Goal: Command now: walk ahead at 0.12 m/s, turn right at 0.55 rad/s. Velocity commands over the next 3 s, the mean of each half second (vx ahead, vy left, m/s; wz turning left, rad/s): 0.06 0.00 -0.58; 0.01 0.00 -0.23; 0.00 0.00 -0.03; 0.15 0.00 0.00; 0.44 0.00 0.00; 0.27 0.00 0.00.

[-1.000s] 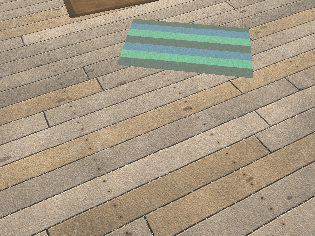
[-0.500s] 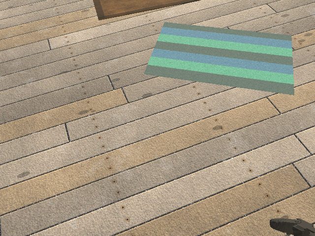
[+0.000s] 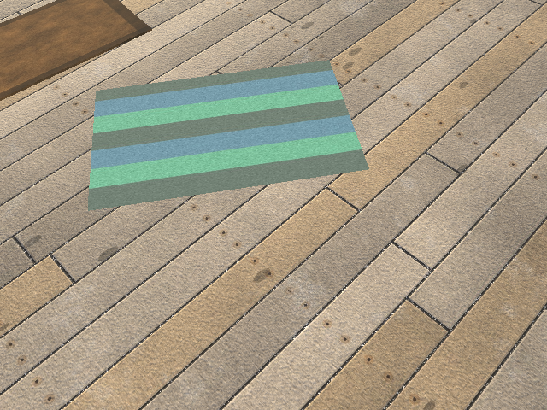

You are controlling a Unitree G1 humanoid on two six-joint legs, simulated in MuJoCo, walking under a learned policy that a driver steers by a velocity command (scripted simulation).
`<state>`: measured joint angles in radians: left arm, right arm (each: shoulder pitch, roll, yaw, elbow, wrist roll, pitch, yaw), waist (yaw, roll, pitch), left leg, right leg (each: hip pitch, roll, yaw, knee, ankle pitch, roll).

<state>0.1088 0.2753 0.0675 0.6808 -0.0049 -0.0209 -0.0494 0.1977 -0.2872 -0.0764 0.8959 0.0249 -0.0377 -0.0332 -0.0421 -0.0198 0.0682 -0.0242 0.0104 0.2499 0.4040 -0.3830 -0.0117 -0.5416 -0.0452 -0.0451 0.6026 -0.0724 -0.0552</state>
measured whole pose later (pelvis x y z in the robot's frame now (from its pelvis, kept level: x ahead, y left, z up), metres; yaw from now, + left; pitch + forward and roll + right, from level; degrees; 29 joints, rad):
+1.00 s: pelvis +0.09 +0.01 +0.01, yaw -23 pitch -1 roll +0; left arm 0.18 0.23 0.03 0.65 0.02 0.02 0.01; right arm 0.19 -0.27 -0.03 0.84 -0.02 -0.01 0.00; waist -0.03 0.02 0.03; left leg -0.21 0.05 -0.01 0.49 -0.27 -0.05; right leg -0.20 0.02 0.05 0.51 -0.29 0.00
